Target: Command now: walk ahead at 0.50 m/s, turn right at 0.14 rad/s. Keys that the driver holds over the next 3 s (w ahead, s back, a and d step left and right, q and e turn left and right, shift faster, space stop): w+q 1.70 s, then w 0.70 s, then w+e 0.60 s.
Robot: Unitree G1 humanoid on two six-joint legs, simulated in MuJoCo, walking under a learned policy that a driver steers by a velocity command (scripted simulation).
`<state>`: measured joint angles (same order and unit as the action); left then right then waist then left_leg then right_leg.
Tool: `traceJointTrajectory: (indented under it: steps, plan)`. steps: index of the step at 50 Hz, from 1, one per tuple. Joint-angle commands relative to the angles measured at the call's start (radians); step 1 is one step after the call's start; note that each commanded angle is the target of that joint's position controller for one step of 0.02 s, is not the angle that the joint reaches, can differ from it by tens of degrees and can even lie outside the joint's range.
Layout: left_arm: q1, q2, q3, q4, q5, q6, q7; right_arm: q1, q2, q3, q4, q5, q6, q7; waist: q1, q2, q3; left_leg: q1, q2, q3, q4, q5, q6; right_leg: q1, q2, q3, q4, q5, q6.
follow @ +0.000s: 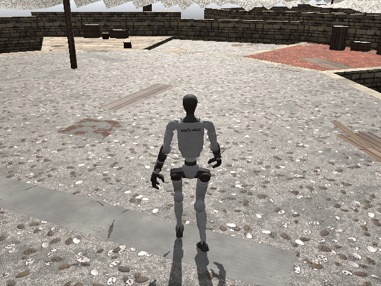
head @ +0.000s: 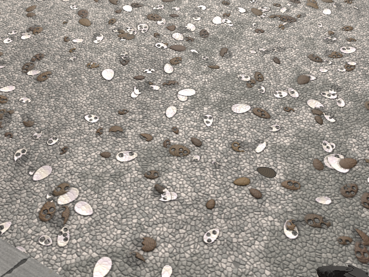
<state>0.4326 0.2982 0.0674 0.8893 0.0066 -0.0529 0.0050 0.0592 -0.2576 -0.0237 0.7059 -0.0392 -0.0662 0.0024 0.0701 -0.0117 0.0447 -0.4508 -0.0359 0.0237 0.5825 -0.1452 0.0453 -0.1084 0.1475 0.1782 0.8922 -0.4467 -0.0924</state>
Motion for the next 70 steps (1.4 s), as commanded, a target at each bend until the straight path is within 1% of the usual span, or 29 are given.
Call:
traceJointTrajectory:
  steps: [1,3,6,11,14,17,19,20,21,22,23,24,27,30,34,40,43,45,46,47,48,49,50,52,54,57,66,68,70]
  plan:
    - [0.000,0.087,0.006,-0.072,0.029,-0.016,-0.008,0.207,-0.132,-0.055,0.020,0.023,0.009,0.003,-0.091,0.048,-0.098,0.469,0.368,-0.616,-0.314,-0.218,0.222,-0.481,-0.078,-0.027,0.394,0.061,0.015]
    - [-0.088,0.071,0.001,-0.111,0.043,-0.011,-0.021,0.190,-0.094,-0.040,0.047,0.020,0.001,0.007,-0.061,0.060,-0.026,0.346,0.270,-0.441,-0.344,-0.014,0.185,-0.463,-0.151,-0.075,0.269,0.109,0.027]
    - [-0.093,0.042,-0.014,-0.118,0.052,0.001,-0.031,0.251,-0.111,-0.043,0.091,0.032,-0.017,0.016,-0.043,0.102,-0.058,0.315,0.216,-0.350,-0.349,0.238,0.197,-0.417,-0.167,-0.125,0.179,0.110,0.065]
    - [-0.316,0.006,-0.048,-0.197,0.039,0.001,-0.038,0.316,-0.140,-0.058,0.121,0.037,-0.005,0.010,-0.086,0.107,-0.005,0.231,0.170,-0.289,-0.406,0.146,0.190,-0.411,-0.185,-0.177,-0.120,0.252,0.119]
    - [-0.399,0.017,-0.053,-0.224,0.025,-0.005,-0.035,0.355,-0.160,-0.069,0.127,0.033,-0.001,0.014,-0.115,0.100,-0.019,0.232,0.164,-0.294,-0.374,0.171,0.163,-0.340,-0.160,-0.188,-0.239,0.333,0.129]
    - [-0.408,0.038,-0.047,-0.239,0.018,-0.016,-0.024,0.365,-0.177,-0.077,0.123,0.028,0.006,0.011,-0.107,0.104,-0.034,0.248,0.181,-0.344,-0.302,0.185,0.138,-0.256,-0.141,-0.176,-0.317,0.299,0.119]
    - [-0.301,0.058,-0.036,-0.210,0.022,-0.030,-0.012,0.339,-0.182,-0.082,0.112,0.030,0.009,0.006,-0.047,0.078,-0.057,0.208,0.151,-0.358,-0.191,0.161,0.104,-0.082,-0.128,-0.169,-0.434,0.287,0.097]
    - [-0.202,0.105,-0.019,-0.188,0.034,-0.044,0.001,0.335,-0.156,-0.076,0.103,0.035,0.003,0.007,-0.004,0.021,-0.118,0.149,0.093,-0.320,-0.037,0.134,0.076,0.075,-0.198,-0.097,-0.479,0.247,0.066]
    - [-0.041,0.186,0.000,-0.182,0.057,-0.048,0.017,0.320,-0.077,-0.056,0.064,0.043,-0.006,0.009,0.062,-0.126,-0.256,0.051,0.022,-0.204,0.245,-0.076,0.046,0.262,-0.451,0.142,-0.539,0.035,0.012]
    - [-0.048,0.260,0.022,-0.171,0.049,-0.026,0.021,0.392,-0.052,-0.050,0.029,0.057,0.002,0.006,0.009,-0.308,-0.256,-0.198,-0.085,-0.085,0.429,-0.428,0.030,0.318,-0.605,0.507,-0.675,-0.139,-0.080]
    - [-0.099,0.170,0.010,-0.180,0.039,-0.015,0.017,0.392,-0.120,-0.062,0.064,0.028,0.023,0.001,-0.020,-0.152,-0.156,-0.248,0.009,-0.105,0.541,-0.380,0.039,0.218,-0.582,0.490,-0.669,-0.212,-0.098]
    - [-0.154,0.086,-0.011,-0.192,0.030,-0.019,0.011,0.345,-0.118,-0.065,0.071,0.020,0.029,0.012,-0.033,-0.064,-0.072,-0.243,0.039,-0.113,0.550,-0.288,0.038,0.133,-0.519,0.349,-0.674,-0.117,-0.081]
    - [-0.177,0.034,-0.024,-0.173,0.024,-0.039,0.009,0.301,-0.085,-0.063,0.066,0.004,0.051,0.036,-0.068,-0.101,-0.022,-0.191,0.087,-0.085,0.524,-0.175,0.004,0.031,-0.407,0.049,-0.711,0.264,-0.037]
    - [-0.130,0.049,-0.014,-0.143,0.011,-0.059,0.005,0.235,-0.072,-0.061,0.033,0.004,0.067,0.051,-0.074,-0.085,-0.039,-0.233,0.092,-0.073,0.535,-0.098,-0.016,0.058,-0.404,-0.064,-0.714,0.490,-0.048]
    - [-0.088,0.056,-0.007,-0.112,0.012,-0.056,0.003,0.104,-0.060,-0.050,-0.017,0.002,0.072,0.066,-0.057,-0.073,-0.007,-0.302,0.103,-0.050,0.431,0.012,-0.037,0.077,-0.398,-0.183,-0.734,0.569,-0.057]
    - [-0.035,0.096,0.007,-0.070,0.014,-0.045,0.007,-0.075,-0.046,-0.026,-0.087,0.001,0.065,0.087,-0.020,-0.071,0.042,-0.182,0.087,0.059,0.118,0.079,0.016,0.107,-0.403,-0.318,-0.714,0.636,-0.027]
    - [-0.012,0.128,0.013,-0.048,0.016,-0.027,0.015,-0.063,-0.064,-0.031,-0.096,-0.006,0.065,0.077,-0.037,-0.086,0.012,-0.080,0.019,0.121,0.051,-0.051,0.075,0.184,-0.413,-0.379,-0.568,0.993,-0.006]
    - [-0.006,0.161,0.019,-0.042,0.016,-0.009,0.020,0.101,-0.097,-0.051,-0.055,-0.012,0.056,0.060,-0.112,-0.089,-0.096,0.126,-0.060,0.133,-0.001,-0.124,0.127,0.180,-0.411,-0.408,-0.283,1.177,0.002]
    - [-0.018,0.158,0.016,-0.054,0.015,-0.004,0.020,0.273,-0.135,-0.072,0.001,-0.021,0.047,0.045,-0.191,-0.039,-0.193,0.372,-0.056,0.079,-0.067,-0.097,0.164,0.046,-0.389,-0.426,-0.037,1.018,0.029]
    - [0.011,0.067,-0.006,-0.113,0.006,-0.008,0.007,0.350,-0.251,-0.105,0.008,-0.023,0.049,0.027,-0.188,0.146,-0.311,0.695,0.219,-0.320,-0.103,-0.263,0.259,-0.320,-0.303,-0.426,0.306,0.422,0.077]
    - [-0.046,0.077,-0.001,-0.171,0.016,-0.017,-0.003,0.333,-0.313,-0.118,-0.021,0.013,0.058,0.023,-0.175,0.209,-0.384,0.792,0.399,-0.805,-0.263,-0.158,0.360,-0.571,-0.129,-0.259,0.536,-0.103,0.114]
    - [-0.164,0.109,0.005,-0.197,0.021,-0.021,-0.007,0.330,-0.289,-0.115,-0.005,0.027,0.066,0.014,-0.198,0.080,-0.266,0.733,0.361,-0.664,-0.284,-0.056,0.338,-0.671,-0.188,-0.146,0.547,-0.007,0.105]
    - [-0.168,0.084,-0.007,-0.198,0.010,-0.033,-0.009,0.287,-0.235,-0.101,0.009,0.031,0.063,0.006,-0.154,0.047,-0.141,0.587,0.334,-0.525,-0.287,0.058,0.311,-0.658,-0.231,-0.152,0.469,0.083,0.099]
    - [-0.126,0.075,-0.008,-0.177,0.030,-0.019,-0.007,0.210,-0.162,-0.077,0.008,0.036,0.049,0.000,-0.063,0.018,-0.049,0.367,0.223,-0.367,-0.311,0.242,0.243,-0.524,-0.274,-0.148,0.313,0.112,0.108]
    - [-0.091,0.066,-0.009,-0.166,0.047,0.014,-0.014,0.195,-0.144,-0.069,0.002,0.038,0.031,0.006,-0.033,0.034,-0.072,0.294,0.178,-0.311,-0.330,0.323,0.242,-0.448,-0.270,-0.158,0.264,0.114,0.126]
    - [-0.163,0.043,-0.013,-0.192,0.044,0.032,-0.020,0.245,-0.170,-0.078,0.021,0.037,0.017,0.009,-0.046,0.040,-0.049,0.259,0.143,-0.295,-0.367,0.266,0.235,-0.489,-0.263,-0.175,0.158,0.203,0.147]
    - [-0.485,0.040,-0.030,-0.294,0.027,0.012,-0.033,0.416,-0.185,-0.084,0.058,0.029,0.019,-0.004,-0.164,0.074,-0.005,0.423,0.145,-0.371,-0.295,0.336,0.190,-0.563,-0.190,-0.166,-0.217,0.406,0.142]
    - [-0.487,0.054,-0.029,-0.305,0.023,0.004,-0.032,0.408,-0.197,-0.086,0.053,0.024,0.020,-0.012,-0.152,0.084,-0.007,0.433,0.159,-0.404,-0.257,0.377,0.169,-0.493,-0.172,-0.153,-0.280,0.378,0.125]
    - [-0.384,0.080,-0.019,-0.280,0.019,-0.004,-0.022,0.348,-0.214,-0.089,0.038,0.022,0.018,-0.014,-0.092,0.097,-0.028,0.371,0.152,-0.417,-0.191,0.448,0.128,-0.294,-0.138,-0.156,-0.349,0.307,0.096]
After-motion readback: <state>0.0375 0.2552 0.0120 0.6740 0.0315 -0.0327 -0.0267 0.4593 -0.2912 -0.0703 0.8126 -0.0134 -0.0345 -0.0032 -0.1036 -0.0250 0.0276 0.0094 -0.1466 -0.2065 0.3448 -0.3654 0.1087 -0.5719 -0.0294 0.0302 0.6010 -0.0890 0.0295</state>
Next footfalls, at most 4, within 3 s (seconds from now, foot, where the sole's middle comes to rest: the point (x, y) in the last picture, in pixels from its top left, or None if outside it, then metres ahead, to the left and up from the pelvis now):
0.40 right None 0.35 -0.10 -0.76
0.92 left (150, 248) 0.55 0.19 -0.76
1.44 right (148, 167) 0.90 0.25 -0.76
1.96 left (66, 169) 0.86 0.59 -0.76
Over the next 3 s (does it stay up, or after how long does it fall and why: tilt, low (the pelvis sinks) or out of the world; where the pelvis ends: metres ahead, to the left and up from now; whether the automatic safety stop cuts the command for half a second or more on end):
stays up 1.16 0.91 0.01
